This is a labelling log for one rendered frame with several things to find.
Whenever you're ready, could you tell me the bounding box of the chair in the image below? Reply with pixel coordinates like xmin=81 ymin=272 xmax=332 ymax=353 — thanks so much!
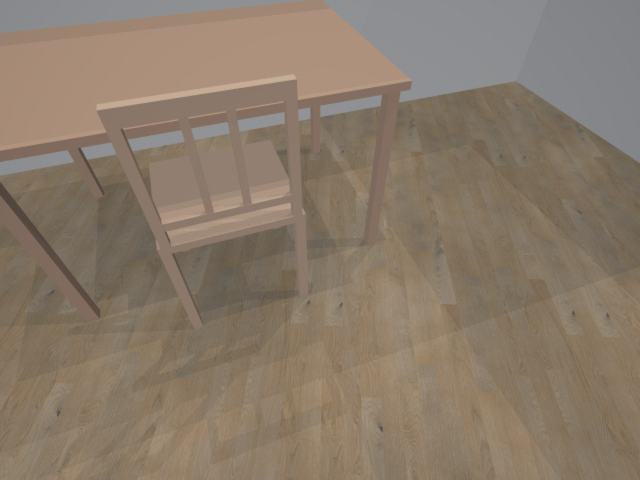
xmin=96 ymin=74 xmax=308 ymax=329

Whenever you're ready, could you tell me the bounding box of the table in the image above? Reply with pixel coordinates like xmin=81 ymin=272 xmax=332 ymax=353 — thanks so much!
xmin=0 ymin=0 xmax=412 ymax=322

